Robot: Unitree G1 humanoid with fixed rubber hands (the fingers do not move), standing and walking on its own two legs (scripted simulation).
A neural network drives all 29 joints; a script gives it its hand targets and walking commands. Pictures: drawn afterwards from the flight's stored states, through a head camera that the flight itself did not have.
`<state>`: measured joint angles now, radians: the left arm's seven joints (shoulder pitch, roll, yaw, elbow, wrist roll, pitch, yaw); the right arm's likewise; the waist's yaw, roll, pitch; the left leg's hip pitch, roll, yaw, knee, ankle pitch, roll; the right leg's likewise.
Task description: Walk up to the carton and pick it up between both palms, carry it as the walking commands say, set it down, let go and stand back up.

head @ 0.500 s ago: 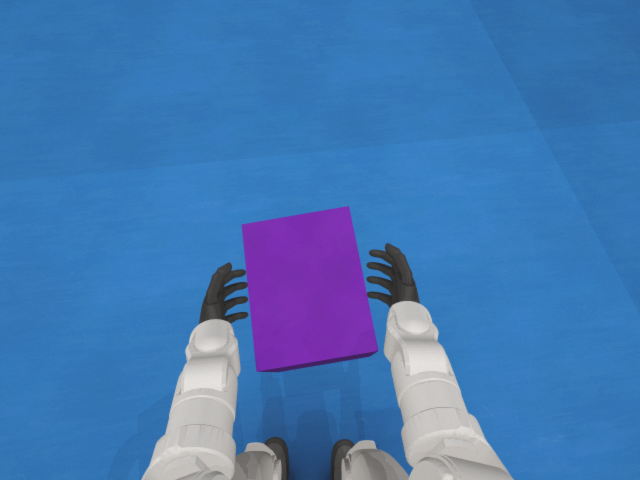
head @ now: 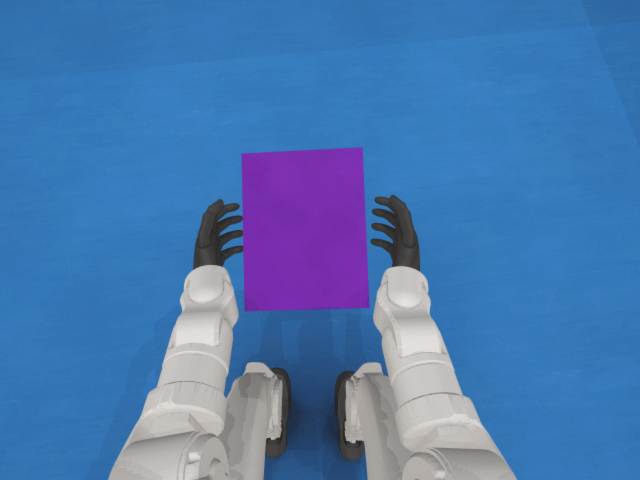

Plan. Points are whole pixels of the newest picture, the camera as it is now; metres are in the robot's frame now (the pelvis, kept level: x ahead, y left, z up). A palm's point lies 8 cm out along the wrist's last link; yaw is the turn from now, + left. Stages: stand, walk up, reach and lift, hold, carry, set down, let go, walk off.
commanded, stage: set down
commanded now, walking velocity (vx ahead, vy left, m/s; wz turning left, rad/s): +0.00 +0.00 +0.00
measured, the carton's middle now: (309, 234) +0.44 +0.01 -0.18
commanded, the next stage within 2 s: none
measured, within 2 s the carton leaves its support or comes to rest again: neither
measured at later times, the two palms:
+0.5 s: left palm (227, 252) +0.41 +0.14 -0.17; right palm (388, 247) +0.42 -0.10 -0.16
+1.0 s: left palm (234, 250) +0.44 +0.14 -0.26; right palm (374, 246) +0.44 -0.10 -0.25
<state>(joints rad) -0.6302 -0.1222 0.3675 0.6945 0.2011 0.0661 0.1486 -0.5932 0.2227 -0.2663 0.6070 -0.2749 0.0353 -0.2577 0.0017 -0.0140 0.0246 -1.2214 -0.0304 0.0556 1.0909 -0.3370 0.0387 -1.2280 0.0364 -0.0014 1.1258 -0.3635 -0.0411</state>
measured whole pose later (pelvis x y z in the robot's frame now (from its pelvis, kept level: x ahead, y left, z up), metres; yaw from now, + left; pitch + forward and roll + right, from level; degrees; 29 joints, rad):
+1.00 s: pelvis -0.02 +0.00 -0.14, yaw +1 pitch +41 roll +1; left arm -0.97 -0.05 0.41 0.74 0.19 0.21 0.18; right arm -0.95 0.12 -0.31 0.67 -0.25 0.20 -0.27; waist 0.01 -0.02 -0.05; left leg -1.90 -0.03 0.06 1.64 -0.46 0.04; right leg -1.89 0.07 0.00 1.67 -0.49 -0.03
